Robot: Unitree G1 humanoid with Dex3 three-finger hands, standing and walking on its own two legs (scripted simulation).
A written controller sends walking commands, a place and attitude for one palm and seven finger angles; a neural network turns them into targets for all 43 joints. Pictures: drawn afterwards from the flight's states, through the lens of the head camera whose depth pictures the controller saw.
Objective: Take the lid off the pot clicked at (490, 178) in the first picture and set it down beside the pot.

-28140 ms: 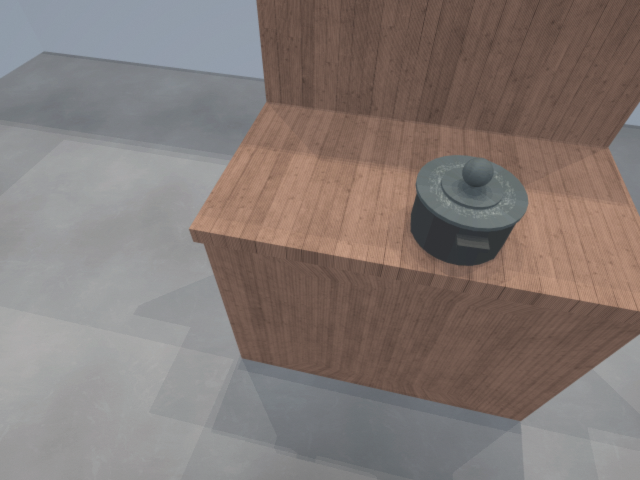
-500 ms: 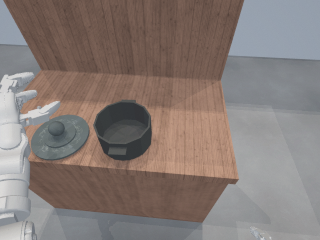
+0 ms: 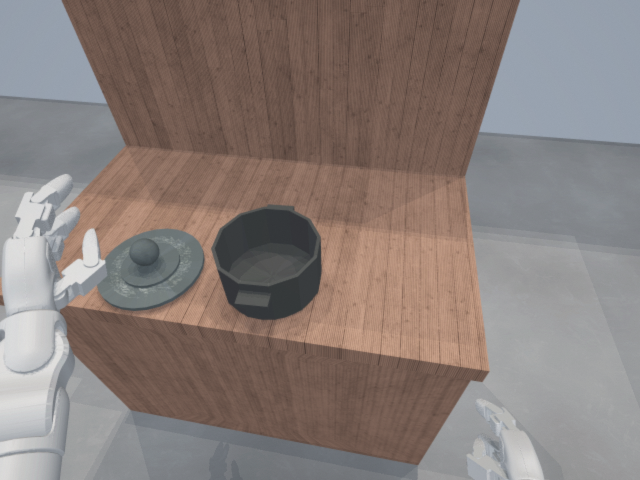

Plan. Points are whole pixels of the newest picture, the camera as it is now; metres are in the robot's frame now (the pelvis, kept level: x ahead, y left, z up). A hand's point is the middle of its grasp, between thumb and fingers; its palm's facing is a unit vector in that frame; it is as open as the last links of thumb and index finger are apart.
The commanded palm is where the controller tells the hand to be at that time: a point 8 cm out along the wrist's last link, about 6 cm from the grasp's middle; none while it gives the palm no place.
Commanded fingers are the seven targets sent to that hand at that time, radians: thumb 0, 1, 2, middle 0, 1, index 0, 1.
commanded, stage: draw the hand back to the body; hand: left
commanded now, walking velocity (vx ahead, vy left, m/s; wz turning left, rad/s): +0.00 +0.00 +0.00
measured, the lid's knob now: (144, 252) +0.48 +0.38 -0.05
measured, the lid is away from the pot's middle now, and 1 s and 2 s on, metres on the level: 0.23 0.23 0.23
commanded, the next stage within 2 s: step back with the hand held close in 0.82 s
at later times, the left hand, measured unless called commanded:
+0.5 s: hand (81, 339) +0.20 +0.25 +0.15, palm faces +0.42 -0.84 -0.34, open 7.4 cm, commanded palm +0.14 +0.29 +0.17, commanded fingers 0.00 0.90 0.90 -0.20 -0.30 -0.20 -0.30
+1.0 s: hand (54, 365) +0.17 +0.25 +0.17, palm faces +0.41 -0.82 -0.40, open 7.4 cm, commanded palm +0.12 +0.29 +0.17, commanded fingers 0.00 0.90 0.90 -0.20 -0.30 -0.20 -0.30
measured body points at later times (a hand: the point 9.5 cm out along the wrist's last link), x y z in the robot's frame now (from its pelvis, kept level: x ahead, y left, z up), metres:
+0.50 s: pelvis -0.01 +0.00 +0.00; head -0.03 -0.02 +0.45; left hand +0.17 +0.29 +0.17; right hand +0.18 -0.22 -0.09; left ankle -0.02 +0.13 -0.74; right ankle -0.02 -0.12 -0.74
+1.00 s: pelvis -0.01 +0.01 +0.00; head -0.02 -0.01 +0.45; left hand +0.14 +0.29 +0.19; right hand +0.19 -0.20 -0.08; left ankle -0.02 +0.13 -0.74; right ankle -0.02 -0.12 -0.74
